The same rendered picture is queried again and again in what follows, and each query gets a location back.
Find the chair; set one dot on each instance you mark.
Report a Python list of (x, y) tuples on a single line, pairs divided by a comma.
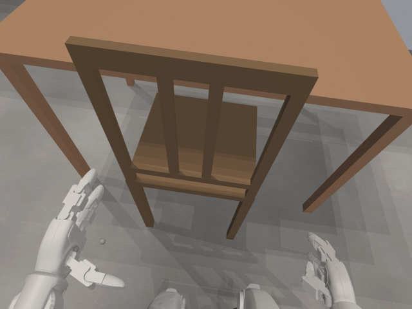
[(193, 145)]

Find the robot right shin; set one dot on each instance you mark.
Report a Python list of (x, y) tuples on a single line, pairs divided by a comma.
[(253, 286)]

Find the left robot forearm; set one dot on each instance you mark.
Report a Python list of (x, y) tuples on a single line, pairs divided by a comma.
[(41, 291)]

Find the robot left hand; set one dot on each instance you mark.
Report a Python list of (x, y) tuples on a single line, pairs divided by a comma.
[(67, 230)]

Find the robot right thigh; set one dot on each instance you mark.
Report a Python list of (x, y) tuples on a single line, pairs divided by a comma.
[(253, 298)]

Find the robot right hand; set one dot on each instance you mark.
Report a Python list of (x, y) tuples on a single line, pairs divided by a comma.
[(334, 284)]

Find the table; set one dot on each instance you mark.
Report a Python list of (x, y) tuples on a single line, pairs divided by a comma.
[(362, 62)]

